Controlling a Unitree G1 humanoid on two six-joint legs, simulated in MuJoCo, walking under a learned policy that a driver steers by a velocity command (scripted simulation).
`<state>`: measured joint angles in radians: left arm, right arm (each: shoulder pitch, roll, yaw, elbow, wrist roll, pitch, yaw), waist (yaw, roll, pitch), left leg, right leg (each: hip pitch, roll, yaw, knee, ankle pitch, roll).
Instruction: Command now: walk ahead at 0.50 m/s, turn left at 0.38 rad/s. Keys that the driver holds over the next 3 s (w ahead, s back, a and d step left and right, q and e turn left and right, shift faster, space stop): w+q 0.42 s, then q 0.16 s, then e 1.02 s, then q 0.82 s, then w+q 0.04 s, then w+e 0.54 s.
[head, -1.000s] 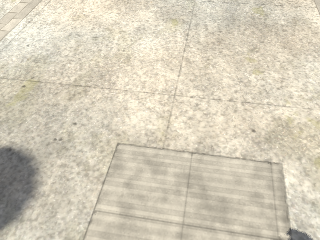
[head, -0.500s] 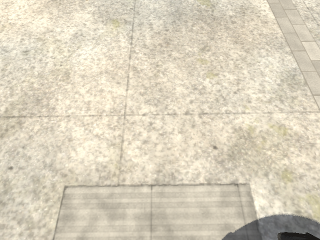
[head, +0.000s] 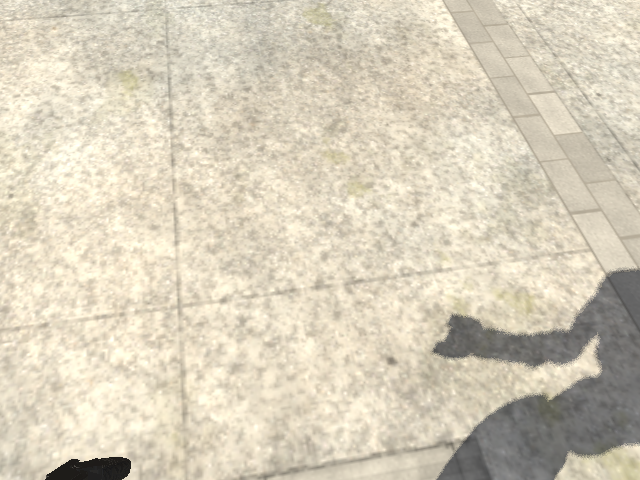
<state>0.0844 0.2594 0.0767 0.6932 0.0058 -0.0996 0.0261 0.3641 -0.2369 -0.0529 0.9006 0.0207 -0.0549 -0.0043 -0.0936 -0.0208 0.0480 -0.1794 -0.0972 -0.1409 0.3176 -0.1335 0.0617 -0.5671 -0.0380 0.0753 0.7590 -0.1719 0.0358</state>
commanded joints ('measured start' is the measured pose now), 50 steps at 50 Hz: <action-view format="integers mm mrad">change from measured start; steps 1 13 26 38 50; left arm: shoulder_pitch -90 157 127 178 132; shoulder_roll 28 98 167 147 115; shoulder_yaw -9 17 29 -8 15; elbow -80 -32 49 95 50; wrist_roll -16 -8 -13 -30 -16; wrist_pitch -16 -13 7 79 144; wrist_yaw -18 -18 2 -3 32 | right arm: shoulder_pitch -61 -26 -278 -214 -277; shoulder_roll -184 -177 -68 -107 -149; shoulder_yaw -43 -44 -17 -6 -38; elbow -88 -143 -288 -271 -183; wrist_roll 10 16 -12 -34 -38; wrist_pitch -4 -6 5 18 35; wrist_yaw -22 -19 47 29 -44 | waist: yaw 26 150 129 75 91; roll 102 -117 -49 62 120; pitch -36 -67 -19 -226 -117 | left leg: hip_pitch -63 -635 -429 65 -38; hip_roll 235 124 164 379 408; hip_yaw -252 -24 140 -109 52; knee -135 859 401 57 -126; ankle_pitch -37 -311 182 410 -66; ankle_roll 174 -30 -69 197 194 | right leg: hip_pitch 108 697 467 15 39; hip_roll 35 -309 -172 -78 -80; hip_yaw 3 439 -155 12 -38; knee -161 -501 -535 391 225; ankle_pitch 146 -218 533 -380 -199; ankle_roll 20 -222 -181 20 40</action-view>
